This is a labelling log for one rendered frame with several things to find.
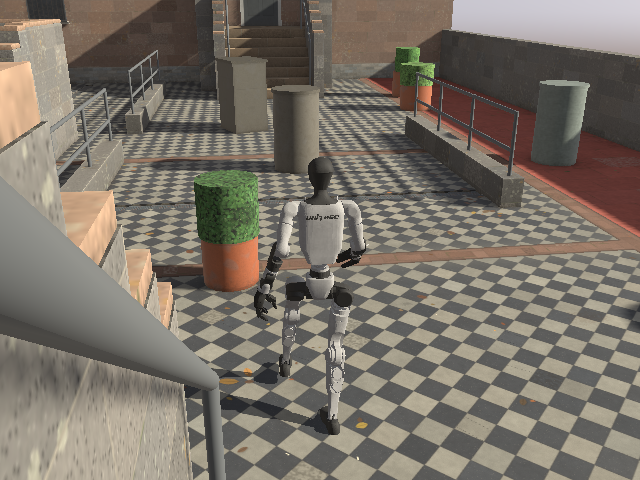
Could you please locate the right robot upper arm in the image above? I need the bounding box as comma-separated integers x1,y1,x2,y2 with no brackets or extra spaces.
341,200,365,252

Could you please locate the right robot forearm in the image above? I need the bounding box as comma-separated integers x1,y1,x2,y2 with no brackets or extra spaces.
350,237,366,260

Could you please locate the left robot upper arm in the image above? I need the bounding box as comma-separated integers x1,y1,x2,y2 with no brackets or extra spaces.
274,201,301,258

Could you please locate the robot right shin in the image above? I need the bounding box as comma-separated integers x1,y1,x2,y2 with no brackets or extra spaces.
326,348,346,420

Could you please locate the left robot forearm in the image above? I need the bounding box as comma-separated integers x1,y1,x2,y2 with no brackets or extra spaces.
258,242,283,294

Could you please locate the right robot hand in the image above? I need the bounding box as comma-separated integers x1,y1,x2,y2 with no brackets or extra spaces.
336,248,361,268

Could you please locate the robot torso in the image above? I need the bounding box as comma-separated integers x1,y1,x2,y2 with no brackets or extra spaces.
297,196,345,300

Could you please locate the left robot hand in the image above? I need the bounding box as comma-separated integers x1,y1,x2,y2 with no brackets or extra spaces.
254,288,277,321

